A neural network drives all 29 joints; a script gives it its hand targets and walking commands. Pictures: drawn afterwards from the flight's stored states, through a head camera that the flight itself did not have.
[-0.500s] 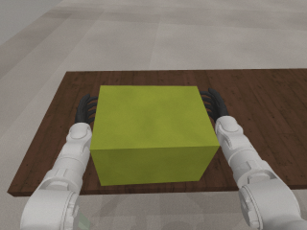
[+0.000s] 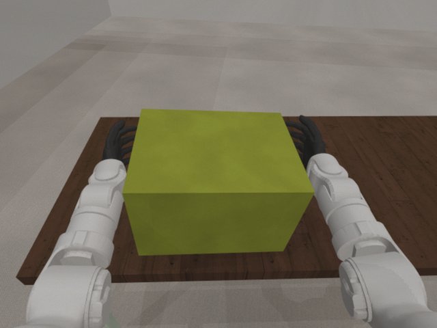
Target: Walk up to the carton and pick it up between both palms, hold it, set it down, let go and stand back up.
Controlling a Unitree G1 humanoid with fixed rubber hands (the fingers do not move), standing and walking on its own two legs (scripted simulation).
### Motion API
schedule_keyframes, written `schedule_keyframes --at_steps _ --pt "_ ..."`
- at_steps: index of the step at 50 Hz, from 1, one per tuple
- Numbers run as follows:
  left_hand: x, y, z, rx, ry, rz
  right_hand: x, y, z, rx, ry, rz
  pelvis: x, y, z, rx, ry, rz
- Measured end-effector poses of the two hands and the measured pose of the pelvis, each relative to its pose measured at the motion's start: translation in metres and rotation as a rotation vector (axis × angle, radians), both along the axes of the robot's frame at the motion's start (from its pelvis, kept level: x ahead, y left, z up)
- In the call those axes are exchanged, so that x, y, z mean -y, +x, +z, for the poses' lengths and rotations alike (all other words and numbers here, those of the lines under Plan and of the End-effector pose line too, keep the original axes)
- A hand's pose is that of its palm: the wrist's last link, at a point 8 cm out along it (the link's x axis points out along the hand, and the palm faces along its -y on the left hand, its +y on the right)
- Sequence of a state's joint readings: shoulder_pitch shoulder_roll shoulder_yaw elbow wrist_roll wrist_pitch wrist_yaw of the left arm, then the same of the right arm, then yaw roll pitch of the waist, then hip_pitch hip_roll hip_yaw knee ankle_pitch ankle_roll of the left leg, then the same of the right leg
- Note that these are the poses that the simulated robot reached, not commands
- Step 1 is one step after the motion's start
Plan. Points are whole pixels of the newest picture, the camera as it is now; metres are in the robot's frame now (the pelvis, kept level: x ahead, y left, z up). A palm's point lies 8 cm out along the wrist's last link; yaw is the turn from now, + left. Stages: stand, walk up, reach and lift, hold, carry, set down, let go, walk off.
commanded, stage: reach and lift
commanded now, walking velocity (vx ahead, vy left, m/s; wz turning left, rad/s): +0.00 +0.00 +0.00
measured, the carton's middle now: (213, 180) +0.39 +0.04 +0.09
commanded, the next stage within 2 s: hold in 1.56 s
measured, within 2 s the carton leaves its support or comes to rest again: neither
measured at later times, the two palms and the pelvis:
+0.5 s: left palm (111, 152) +0.37 +0.22 +0.17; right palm (324, 153) +0.39 -0.15 +0.18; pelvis -0.01 +0.01 +0.00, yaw +0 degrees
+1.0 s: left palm (110, 154) +0.37 +0.22 +0.17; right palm (324, 155) +0.38 -0.15 +0.18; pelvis -0.01 +0.01 +0.00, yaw +0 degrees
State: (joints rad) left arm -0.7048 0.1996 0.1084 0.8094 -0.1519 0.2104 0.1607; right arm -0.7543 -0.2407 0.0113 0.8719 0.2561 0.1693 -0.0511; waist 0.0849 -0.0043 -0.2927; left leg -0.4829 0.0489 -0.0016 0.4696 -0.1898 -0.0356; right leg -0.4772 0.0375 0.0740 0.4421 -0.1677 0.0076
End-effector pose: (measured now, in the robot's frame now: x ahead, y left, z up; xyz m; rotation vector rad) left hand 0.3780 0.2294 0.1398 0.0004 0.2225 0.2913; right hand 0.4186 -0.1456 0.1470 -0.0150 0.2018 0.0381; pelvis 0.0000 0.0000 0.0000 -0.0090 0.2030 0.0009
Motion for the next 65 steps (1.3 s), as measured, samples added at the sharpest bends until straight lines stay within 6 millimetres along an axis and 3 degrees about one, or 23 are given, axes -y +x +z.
schedule_keyframes --at_steps 12,29,65 --pt "-0.007 -0.008 0.014 -0.025 -0.044 -0.003 -0.007 -0.013 0.011 -0.039 0.035 -0.024 -0.004 -0.002 0.003 0.052 -0.006 0.002" --pt "0.006 -0.011 0.030 -0.035 -0.048 -0.054 0.007 -0.033 0.031 -0.047 0.031 -0.083 -0.007 -0.008 0.003 0.083 -0.010 0.003" --pt "0.006 -0.013 0.039 -0.046 -0.047 -0.056 0.006 -0.035 0.038 -0.061 0.037 -0.087 -0.007 -0.009 0.004 0.085 -0.010 0.004"
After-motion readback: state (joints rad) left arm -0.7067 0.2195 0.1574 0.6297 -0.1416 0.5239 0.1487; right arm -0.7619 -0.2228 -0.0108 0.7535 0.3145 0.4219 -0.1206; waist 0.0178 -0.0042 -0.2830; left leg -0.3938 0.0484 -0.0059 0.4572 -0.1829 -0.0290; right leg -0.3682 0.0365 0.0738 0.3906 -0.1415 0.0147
